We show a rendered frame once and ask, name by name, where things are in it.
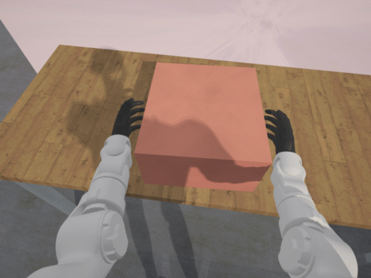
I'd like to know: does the table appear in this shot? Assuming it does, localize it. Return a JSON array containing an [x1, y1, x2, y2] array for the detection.
[[0, 45, 371, 263]]

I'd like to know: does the right robot forearm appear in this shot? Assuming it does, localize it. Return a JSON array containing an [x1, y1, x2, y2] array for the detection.
[[271, 152, 358, 275]]

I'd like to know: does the left robot hand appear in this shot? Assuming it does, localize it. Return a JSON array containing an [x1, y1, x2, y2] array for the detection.
[[112, 98, 145, 138]]

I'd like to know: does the carton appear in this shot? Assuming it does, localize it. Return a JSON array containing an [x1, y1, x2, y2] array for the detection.
[[134, 62, 272, 192]]

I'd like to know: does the robot right upper arm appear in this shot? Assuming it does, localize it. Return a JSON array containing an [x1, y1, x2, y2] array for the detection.
[[278, 226, 357, 278]]

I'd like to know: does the right robot hand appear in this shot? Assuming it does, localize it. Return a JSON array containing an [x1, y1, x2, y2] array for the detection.
[[264, 109, 295, 155]]

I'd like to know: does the left robot forearm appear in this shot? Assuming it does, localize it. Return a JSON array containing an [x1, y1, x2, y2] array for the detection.
[[56, 134, 132, 260]]

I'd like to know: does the robot left upper arm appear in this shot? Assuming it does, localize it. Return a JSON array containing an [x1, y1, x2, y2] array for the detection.
[[27, 210, 128, 278]]

